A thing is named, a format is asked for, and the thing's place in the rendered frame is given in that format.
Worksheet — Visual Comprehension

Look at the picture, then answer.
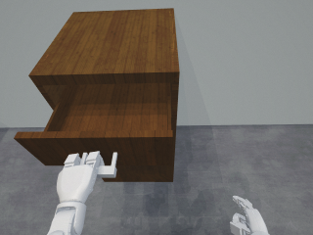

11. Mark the left robot forearm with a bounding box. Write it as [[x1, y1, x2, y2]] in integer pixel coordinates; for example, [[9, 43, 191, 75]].
[[47, 201, 87, 235]]

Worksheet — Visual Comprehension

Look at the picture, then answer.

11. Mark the handle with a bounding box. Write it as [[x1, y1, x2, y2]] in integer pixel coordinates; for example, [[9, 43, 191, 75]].
[[80, 152, 118, 178]]

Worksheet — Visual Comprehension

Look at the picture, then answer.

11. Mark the cabinet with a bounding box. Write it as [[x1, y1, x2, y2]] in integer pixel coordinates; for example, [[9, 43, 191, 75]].
[[28, 8, 180, 182]]

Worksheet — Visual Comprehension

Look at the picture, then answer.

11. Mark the left robot hand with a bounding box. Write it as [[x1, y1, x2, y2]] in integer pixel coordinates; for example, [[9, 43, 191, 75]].
[[56, 151, 105, 204]]

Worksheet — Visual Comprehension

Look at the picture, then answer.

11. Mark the drawer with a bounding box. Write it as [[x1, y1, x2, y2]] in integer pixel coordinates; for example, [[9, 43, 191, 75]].
[[14, 82, 173, 166]]

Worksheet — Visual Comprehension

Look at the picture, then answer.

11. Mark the right robot hand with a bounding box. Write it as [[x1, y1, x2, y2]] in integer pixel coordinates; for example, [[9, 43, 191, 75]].
[[230, 196, 268, 235]]

